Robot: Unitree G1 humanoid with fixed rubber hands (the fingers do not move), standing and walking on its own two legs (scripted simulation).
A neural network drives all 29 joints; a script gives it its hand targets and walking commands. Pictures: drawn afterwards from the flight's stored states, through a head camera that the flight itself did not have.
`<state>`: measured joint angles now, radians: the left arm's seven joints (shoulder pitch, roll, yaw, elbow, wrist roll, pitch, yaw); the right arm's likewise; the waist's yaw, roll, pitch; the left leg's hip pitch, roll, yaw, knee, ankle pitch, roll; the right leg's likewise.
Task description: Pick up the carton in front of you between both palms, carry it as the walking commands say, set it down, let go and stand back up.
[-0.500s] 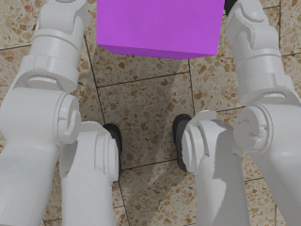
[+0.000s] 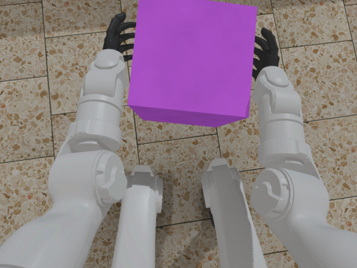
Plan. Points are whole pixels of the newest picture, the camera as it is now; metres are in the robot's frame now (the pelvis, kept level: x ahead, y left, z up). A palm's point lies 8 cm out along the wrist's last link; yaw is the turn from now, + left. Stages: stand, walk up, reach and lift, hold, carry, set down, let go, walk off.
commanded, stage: reach and lift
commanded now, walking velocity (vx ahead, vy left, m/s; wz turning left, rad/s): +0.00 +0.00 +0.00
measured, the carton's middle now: (187, 76) +0.52 -0.03 -0.15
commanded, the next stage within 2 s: none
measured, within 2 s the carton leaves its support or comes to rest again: neither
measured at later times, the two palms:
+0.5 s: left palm (75, 39) +0.49 +0.13 +0.07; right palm (308, 48) +0.47 -0.17 +0.08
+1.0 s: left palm out of the picture +0.44 +0.14 +0.23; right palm out of the picture +0.42 -0.16 +0.23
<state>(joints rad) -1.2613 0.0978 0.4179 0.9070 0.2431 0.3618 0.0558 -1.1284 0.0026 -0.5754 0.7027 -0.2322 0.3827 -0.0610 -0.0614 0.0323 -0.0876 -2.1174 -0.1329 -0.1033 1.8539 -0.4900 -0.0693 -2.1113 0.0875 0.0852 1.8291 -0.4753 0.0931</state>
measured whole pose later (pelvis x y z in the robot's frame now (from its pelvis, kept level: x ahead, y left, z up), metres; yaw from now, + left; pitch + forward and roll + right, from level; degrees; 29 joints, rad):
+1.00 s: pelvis +0.09 +0.00 +0.25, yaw +0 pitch +20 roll +0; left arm -0.43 -0.13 0.32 0.58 0.20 0.34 0.06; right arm -0.41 0.13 -0.34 0.55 -0.20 0.35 -0.04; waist -0.02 0.01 -0.19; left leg -0.87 -0.08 -0.14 0.93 -0.39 -0.02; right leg -0.88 0.07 0.14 0.91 -0.37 0.04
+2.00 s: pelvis +0.11 -0.01 +0.32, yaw +0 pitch -3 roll +0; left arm -0.29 -0.16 0.26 0.35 0.29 0.64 0.01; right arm -0.29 0.16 -0.26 0.35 -0.28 0.65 0.00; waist -0.01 0.00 -0.01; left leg -0.15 -0.04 -0.15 0.43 -0.22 -0.02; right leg -0.16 0.04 0.14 0.42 -0.21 0.02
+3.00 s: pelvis +0.10 -0.01 +0.32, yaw +0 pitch -7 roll +0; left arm -0.30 -0.16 0.26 0.27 0.29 0.75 0.00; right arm -0.30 0.16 -0.25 0.27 -0.29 0.75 0.00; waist 0.00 0.00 0.01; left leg -0.07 -0.03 -0.14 0.39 -0.20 -0.02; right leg -0.08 0.03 0.14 0.38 -0.19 0.02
